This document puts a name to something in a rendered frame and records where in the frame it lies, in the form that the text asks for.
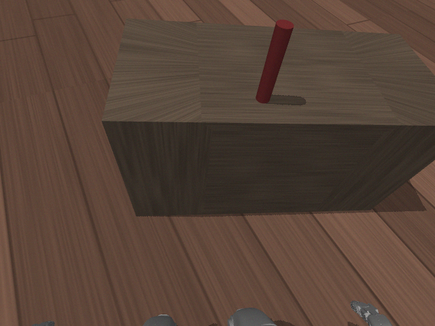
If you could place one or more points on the right robot hand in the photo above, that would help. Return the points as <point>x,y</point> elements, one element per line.
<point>370,314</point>

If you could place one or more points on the can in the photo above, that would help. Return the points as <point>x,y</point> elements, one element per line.
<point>279,42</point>

